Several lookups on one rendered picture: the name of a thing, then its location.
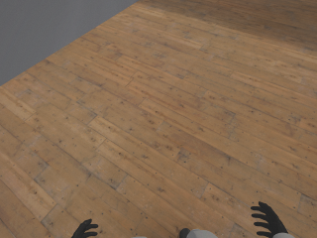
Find robot left hand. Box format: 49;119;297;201
71;218;99;238

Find robot right foot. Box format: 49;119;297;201
179;228;190;238

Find robot right hand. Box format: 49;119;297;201
251;201;288;238

